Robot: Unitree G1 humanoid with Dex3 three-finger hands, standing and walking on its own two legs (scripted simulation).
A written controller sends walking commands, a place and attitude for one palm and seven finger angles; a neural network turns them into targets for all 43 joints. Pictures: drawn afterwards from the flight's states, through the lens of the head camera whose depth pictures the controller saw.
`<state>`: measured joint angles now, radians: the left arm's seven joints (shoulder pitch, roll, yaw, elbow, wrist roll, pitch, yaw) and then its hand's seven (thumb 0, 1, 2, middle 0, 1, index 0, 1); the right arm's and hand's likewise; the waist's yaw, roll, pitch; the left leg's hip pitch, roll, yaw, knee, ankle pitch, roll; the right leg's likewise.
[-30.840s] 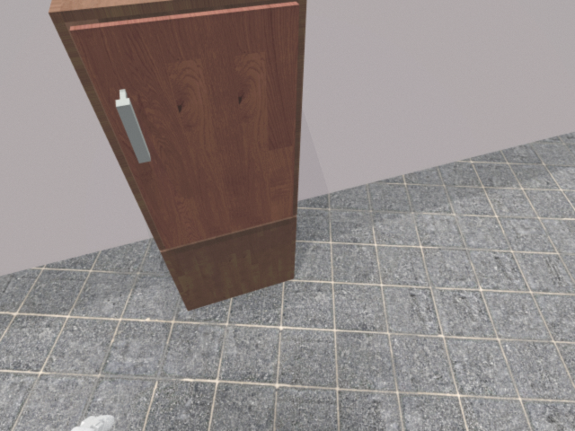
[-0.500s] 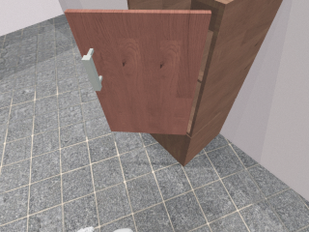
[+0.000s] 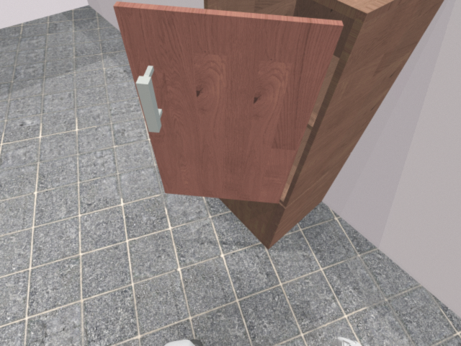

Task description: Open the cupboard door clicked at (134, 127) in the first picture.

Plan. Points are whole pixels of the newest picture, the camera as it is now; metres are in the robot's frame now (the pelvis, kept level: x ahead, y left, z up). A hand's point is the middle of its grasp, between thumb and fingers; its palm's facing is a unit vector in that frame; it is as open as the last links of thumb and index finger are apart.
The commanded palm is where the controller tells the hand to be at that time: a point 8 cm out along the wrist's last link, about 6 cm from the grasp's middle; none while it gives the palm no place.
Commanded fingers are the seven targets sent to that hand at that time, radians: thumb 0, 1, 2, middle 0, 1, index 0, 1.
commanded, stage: come to a stop and stand still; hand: left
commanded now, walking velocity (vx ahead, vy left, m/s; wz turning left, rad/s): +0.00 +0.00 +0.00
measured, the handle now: (152, 99) +0.55 +0.21 +0.08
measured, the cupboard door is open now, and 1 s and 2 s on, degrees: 44 44 44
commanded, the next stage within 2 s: look again from close up in 0.66 s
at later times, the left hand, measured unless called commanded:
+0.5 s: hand out of the picture -0.02 +0.11 -0.18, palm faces +0.03 -0.98 -0.19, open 7.3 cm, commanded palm none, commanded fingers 0.00 0.90 0.90 -0.20 -0.30 -0.20 -0.30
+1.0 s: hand out of the picture -0.01 +0.15 -0.17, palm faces +0.04 -0.97 -0.26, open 7.4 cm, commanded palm none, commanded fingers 0.00 0.90 0.90 -0.20 -0.30 -0.20 -0.30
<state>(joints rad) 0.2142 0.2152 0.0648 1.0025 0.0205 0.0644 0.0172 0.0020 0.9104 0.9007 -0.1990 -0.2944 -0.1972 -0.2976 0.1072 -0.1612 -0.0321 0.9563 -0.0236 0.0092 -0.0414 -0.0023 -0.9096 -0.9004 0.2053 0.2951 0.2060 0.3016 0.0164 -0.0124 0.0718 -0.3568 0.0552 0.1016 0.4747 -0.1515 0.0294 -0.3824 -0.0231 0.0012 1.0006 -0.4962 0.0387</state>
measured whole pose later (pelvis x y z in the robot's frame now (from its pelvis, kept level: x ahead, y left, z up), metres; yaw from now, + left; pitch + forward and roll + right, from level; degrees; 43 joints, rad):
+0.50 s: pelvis -0.02 -0.07 +0.00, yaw +0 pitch -1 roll +0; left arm 0.25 0.15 0.01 1.14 0.00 0.00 0.03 0.01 0.94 0.90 -0.20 -0.29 -0.20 -0.30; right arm 0.28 -0.14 -0.02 1.18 -0.01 0.02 -0.05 0.00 -0.91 -0.90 0.20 0.29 0.20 0.30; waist -0.01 -0.01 0.05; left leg -0.18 0.05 0.02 0.45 -0.24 -0.04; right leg -0.12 0.02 -0.06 0.45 -0.31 -0.05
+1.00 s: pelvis -0.03 -0.05 +0.00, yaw +0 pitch -2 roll +0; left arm 0.30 0.21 0.01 1.02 0.02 -0.02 0.04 0.01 0.91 0.90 -0.20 -0.30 -0.20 -0.30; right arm 0.24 -0.22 -0.04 1.02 -0.02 -0.01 -0.04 0.00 -0.91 -0.90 0.20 0.29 0.20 0.30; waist 0.00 0.00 0.02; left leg -0.22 0.03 0.03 0.54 -0.28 -0.02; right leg -0.16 0.00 -0.06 0.53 -0.34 -0.03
